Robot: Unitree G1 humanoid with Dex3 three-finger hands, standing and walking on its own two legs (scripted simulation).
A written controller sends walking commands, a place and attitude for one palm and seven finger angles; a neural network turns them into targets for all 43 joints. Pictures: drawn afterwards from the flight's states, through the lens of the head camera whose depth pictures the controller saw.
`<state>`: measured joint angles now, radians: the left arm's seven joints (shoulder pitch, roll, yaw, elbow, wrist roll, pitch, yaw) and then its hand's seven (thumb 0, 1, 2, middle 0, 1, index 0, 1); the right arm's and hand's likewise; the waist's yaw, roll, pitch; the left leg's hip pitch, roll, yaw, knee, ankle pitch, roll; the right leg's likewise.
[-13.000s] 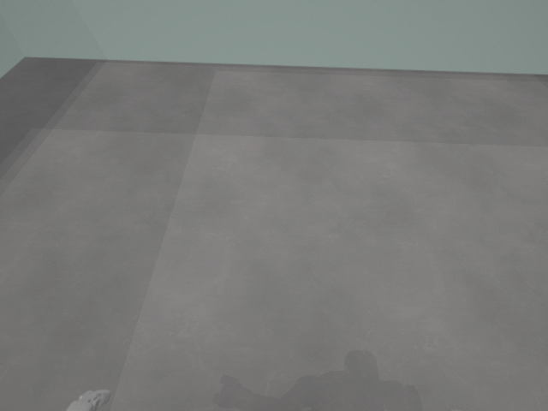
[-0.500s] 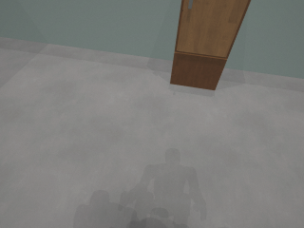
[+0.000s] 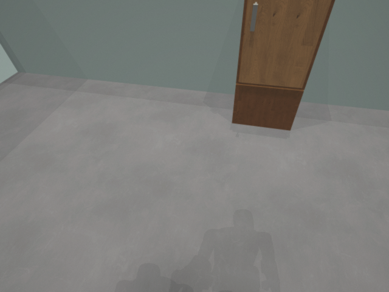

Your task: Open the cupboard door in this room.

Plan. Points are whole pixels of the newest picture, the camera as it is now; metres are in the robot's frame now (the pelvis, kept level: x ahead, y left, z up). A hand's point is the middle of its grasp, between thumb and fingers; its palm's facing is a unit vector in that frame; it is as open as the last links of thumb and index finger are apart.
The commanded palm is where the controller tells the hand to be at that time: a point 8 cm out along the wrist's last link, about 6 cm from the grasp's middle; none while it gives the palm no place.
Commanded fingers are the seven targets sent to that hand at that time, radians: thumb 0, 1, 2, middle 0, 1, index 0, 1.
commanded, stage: turn or walk to find it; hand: left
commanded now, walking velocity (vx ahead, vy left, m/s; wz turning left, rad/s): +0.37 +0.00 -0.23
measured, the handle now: (254, 16) +1.46 -0.21 +0.04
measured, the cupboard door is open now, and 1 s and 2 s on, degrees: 0 0 0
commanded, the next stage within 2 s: stand and wait in 0.58 s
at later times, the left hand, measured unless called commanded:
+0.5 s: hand out of the picture +0.09 +0.23 -0.18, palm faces -0.06 -0.99 -0.16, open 7.4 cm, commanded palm none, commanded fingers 0.00 0.90 0.90 -0.20 -0.30 -0.20 -0.30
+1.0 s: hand (169, 203) +0.40 +0.12 -0.16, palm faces -0.12 -0.97 -0.19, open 7.2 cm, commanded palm none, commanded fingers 0.00 0.90 0.90 -0.20 -0.30 -0.20 -0.30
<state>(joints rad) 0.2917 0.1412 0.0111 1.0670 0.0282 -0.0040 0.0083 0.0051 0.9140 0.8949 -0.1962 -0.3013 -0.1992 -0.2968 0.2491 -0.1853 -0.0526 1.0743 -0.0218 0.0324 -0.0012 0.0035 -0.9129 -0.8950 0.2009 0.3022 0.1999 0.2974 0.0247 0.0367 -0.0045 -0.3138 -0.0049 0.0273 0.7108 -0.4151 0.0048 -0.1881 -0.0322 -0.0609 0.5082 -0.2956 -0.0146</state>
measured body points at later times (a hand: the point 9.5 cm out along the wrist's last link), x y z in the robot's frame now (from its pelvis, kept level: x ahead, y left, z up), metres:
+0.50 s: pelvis +0.12 +0.05 +0.00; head +0.14 +0.05 +0.45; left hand +0.10 +0.28 -0.16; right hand +0.14 -0.19 -0.15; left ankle +0.14 +0.16 -0.74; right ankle +0.06 -0.06 -0.66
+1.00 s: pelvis +0.27 -0.02 +0.00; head +0.29 -0.05 +0.44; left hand +0.41 +0.17 -0.14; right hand +0.23 -0.24 -0.17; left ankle +0.27 +0.12 -0.70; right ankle +0.32 -0.12 -0.74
